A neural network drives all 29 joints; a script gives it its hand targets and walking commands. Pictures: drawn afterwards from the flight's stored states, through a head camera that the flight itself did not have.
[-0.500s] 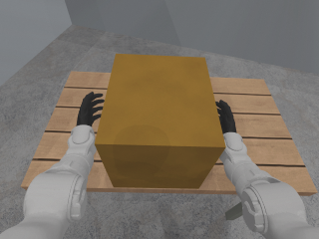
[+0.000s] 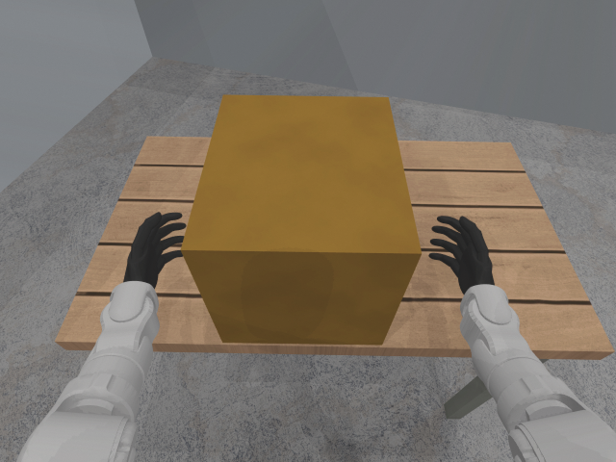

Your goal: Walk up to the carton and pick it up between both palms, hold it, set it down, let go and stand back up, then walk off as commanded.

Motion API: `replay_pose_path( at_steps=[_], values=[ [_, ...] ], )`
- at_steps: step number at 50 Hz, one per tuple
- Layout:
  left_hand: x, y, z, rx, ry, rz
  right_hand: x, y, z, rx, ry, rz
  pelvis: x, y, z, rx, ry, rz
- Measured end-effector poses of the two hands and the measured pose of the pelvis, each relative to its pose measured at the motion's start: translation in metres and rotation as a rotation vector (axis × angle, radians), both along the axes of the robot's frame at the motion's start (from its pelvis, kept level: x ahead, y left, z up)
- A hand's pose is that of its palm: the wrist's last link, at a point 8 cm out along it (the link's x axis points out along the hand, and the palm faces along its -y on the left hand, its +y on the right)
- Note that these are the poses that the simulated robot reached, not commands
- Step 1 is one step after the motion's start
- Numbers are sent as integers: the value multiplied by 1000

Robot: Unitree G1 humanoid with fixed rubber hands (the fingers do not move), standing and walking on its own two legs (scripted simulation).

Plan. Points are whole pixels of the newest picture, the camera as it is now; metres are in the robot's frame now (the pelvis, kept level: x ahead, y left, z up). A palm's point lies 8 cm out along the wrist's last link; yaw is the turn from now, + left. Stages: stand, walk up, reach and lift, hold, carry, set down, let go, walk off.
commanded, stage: set down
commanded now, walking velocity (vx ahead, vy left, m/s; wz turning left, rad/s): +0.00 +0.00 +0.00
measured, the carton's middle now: (304, 222) +0.48 +0.02 +0.02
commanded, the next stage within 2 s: none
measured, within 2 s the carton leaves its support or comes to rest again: neither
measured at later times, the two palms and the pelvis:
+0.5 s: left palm (116, 328) +0.31 +0.25 +0.03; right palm (476, 320) +0.31 -0.20 +0.01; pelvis +0.00 -0.02 +0.01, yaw +3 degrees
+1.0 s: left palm (99, 395) +0.23 +0.25 +0.03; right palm (499, 373) +0.24 -0.21 +0.03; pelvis +0.03 -0.02 +0.03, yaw +2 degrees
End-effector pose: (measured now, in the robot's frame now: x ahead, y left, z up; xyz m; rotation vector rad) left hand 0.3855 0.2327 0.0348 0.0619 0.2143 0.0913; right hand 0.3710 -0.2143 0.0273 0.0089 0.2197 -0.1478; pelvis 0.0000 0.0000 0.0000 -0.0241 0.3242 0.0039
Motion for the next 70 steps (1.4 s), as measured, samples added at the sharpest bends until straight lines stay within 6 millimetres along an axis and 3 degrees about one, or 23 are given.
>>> replay_pose_path(
  at_steps=[9, 17, 25, 31, 37, 44, 53, 61, 70],
  values=[
    [-19, 3, 12, -5, -6, 23, -17, 4, 17, -4, -12, -3, -11, -10, 0, 24, -113, 24],
    [-41, 10, 5, 8, 12, 49, -28, 13, 0, 15, 33, 9, -12, -17, 0, 27, -169, 42],
    [-77, 17, -5, 13, 21, 60, -60, 10, -13, 25, 30, -20, -2, -24, 10, 24, -202, 49],
    [-101, 16, 0, 7, -2, 49, -81, 1, -4, 15, -5, -34, 5, -27, 17, 30, -266, 42],
    [-116, 20, -4, -9, 27, 64, -95, 6, -3, 7, 23, -13, 10, -28, 21, 38, -328, 38],
    [-134, 17, 2, -2, 0, 34, -114, 14, -2, 35, 27, -12, 21, -26, 25, 32, -375, 38],
    [-165, 13, -6, -13, 39, 25, -139, 7, 2, 24, 30, -46, 32, -16, 28, 26, -423, 28],
    [-189, 13, -10, -8, 62, 33, -157, 12, 2, 33, 58, -43, 37, -10, 29, 19, -445, 18],
    [-194, 14, -13, 7, 115, 34, -167, 13, -4, 23, 102, -53, 37, -3, 30, 16, -462, 8]
  ],
)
